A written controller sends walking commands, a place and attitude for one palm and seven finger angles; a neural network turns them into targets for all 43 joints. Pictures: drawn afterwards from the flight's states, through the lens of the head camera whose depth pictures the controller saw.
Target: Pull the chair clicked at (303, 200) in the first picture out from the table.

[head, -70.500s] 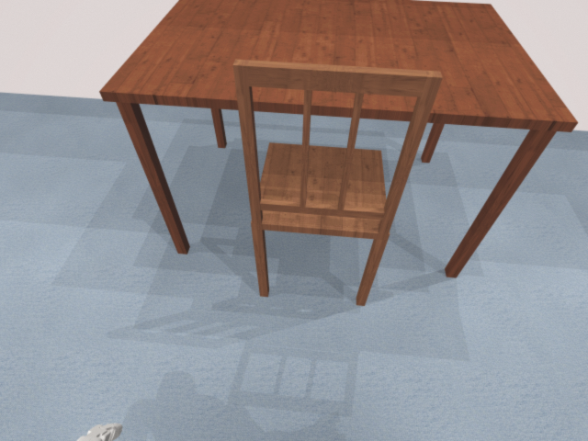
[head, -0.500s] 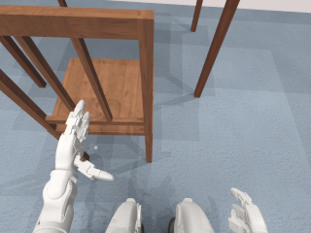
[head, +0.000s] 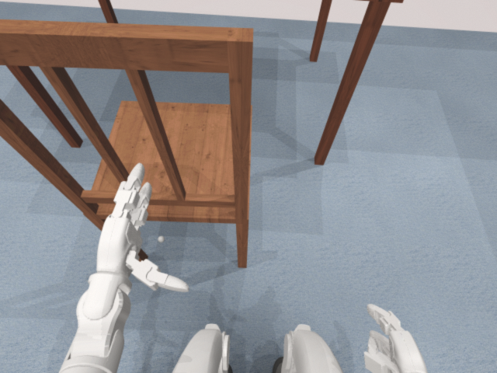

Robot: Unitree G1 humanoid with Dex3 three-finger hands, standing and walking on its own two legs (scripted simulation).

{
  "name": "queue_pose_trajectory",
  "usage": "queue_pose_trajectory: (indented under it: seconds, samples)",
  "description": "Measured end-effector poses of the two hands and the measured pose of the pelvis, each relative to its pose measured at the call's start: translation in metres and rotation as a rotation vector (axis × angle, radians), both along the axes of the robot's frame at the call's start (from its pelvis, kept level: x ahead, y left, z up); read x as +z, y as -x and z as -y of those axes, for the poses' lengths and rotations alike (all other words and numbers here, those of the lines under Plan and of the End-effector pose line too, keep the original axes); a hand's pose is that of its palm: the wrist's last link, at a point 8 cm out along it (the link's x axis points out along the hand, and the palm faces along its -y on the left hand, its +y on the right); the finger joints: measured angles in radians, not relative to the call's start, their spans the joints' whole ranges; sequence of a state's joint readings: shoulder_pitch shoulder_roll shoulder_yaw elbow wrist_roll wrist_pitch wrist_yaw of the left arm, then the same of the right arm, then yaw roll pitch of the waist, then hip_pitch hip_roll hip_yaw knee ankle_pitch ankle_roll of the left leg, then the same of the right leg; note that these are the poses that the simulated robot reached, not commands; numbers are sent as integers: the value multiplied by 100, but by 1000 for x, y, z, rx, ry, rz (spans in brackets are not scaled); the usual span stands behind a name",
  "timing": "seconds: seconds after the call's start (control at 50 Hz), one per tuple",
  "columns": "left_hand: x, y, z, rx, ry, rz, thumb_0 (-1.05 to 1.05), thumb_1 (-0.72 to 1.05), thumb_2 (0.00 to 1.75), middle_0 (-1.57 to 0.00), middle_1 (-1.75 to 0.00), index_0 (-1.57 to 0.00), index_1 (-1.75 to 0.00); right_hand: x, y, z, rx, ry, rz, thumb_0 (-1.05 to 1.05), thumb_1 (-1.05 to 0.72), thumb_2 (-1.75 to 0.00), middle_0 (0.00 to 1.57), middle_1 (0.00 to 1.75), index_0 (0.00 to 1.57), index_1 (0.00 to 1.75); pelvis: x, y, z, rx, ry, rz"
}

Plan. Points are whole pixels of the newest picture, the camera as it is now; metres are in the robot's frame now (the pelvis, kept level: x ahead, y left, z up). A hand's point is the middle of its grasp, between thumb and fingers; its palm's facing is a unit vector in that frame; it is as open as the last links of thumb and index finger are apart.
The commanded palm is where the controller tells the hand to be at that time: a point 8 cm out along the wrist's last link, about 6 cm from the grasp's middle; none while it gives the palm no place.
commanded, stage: aim the fingers beside a spindle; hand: left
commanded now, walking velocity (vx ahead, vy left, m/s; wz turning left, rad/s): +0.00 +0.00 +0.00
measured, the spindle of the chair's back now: (104, 147) +0.46 +0.27 +0.04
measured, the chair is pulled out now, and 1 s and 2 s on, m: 0.34 0.34 0.34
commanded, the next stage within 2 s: push the fingers through the gap in 1.64 s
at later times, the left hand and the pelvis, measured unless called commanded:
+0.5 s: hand (175, 243) +0.31 +0.13 +0.02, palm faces -0.03 -1.00 -0.02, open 16.9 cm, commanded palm +0.30 +0.20 +0.02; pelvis +0.00 -0.01 +0.00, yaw +0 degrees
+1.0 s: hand (156, 235) +0.32 +0.16 +0.02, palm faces +0.03 -1.00 -0.06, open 16.9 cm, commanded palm +0.29 +0.20 +0.01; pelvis +0.00 -0.01 +0.00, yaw +0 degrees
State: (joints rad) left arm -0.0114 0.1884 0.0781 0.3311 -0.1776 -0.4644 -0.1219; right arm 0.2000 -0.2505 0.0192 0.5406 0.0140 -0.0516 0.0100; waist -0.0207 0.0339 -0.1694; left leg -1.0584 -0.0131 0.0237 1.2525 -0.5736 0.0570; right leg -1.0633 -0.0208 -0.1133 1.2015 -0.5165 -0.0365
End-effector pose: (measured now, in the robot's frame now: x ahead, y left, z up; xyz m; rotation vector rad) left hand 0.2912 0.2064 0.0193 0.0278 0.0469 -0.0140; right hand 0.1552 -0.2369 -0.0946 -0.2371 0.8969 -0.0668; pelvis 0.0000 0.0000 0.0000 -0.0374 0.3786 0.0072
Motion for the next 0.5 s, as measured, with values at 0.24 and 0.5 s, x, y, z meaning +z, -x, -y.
queue_pose_trajectory:
  seconds: [0.24,0.5]
  samples:
    - [22,-3,7,27,-34,115,-2,-50,30,-6,-8,-7,-8,-1,1,7,-9,8,4,1,-90,-90,20,30,20,30,-1,1,6,-6,-7,6]
    - [0,4,22,-19,5,7,-2,-50,30,-6,-8,-6,-8,-1,7,18,-30,23,4,1,-90,-90,20,30,20,30,-1,1,12,-9,-10,2]
